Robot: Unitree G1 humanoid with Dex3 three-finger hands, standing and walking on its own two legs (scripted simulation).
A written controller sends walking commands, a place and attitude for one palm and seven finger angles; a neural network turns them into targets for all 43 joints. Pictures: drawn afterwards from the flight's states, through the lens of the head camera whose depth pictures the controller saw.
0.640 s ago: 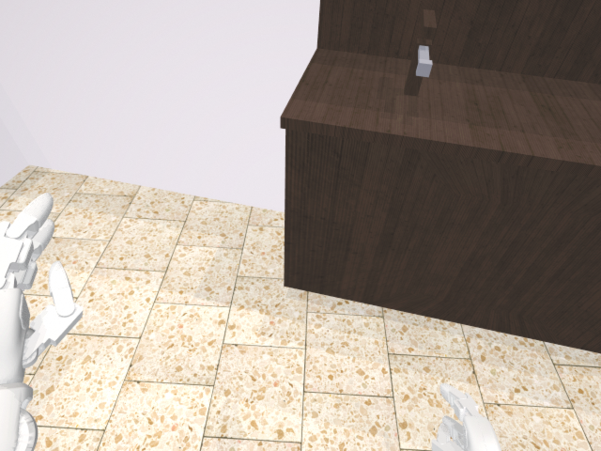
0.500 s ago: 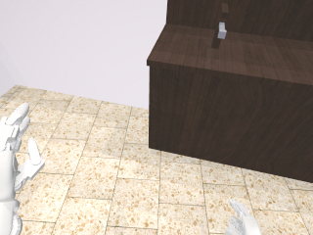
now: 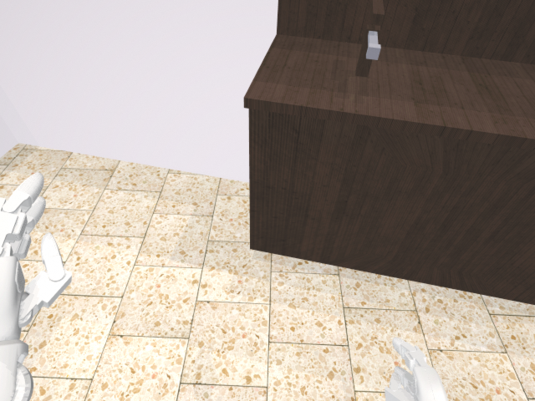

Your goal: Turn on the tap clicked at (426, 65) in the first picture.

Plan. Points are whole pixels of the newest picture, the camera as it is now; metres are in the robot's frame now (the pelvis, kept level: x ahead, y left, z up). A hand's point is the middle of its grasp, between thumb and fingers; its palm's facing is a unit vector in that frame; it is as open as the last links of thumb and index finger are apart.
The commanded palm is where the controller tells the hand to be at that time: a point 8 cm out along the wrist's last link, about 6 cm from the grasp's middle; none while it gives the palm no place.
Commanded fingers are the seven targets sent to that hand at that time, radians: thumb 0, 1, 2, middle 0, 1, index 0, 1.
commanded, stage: walk to a spot facing it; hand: left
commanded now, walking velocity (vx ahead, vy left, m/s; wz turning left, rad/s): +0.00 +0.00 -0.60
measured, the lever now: (373, 51) +0.86 -0.18 +0.16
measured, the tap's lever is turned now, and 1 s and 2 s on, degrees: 0 0 0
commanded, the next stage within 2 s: take the last steps up to it in 1.16 s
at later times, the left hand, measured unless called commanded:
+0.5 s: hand (139, 258) +0.24 +0.18 +0.16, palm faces +0.23 -0.86 -0.45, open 7.4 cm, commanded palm +0.19 +0.22 +0.18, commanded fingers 0.00 0.90 0.90 -0.20 -0.30 -0.20 -0.30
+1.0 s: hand (264, 252) +0.24 +0.03 +0.18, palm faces -0.08 -0.86 -0.50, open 7.4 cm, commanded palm +0.22 +0.10 +0.18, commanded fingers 0.00 0.90 0.90 -0.20 -0.30 -0.20 -0.30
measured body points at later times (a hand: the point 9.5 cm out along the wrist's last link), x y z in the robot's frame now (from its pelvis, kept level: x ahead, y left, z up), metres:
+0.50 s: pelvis -0.03 -0.02 -0.02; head -0.01 -0.03 +0.43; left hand +0.22 +0.22 +0.18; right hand +0.09 -0.29 -0.11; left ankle +0.03 +0.11 -0.74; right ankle +0.02 -0.13 -0.72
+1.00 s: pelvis -0.06 -0.07 +0.00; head -0.05 -0.08 +0.45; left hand +0.24 +0.08 +0.21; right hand -0.07 -0.37 -0.09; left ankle +0.01 +0.06 -0.70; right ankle -0.05 -0.14 -0.74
